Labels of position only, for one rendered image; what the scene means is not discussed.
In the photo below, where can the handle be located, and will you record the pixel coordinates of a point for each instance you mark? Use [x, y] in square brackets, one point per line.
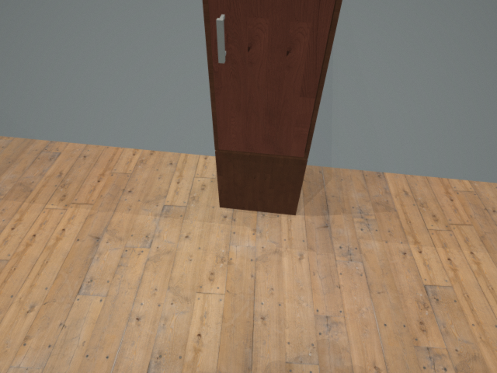
[220, 39]

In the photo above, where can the cupboard door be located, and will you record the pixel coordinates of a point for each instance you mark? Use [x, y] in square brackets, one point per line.
[265, 91]

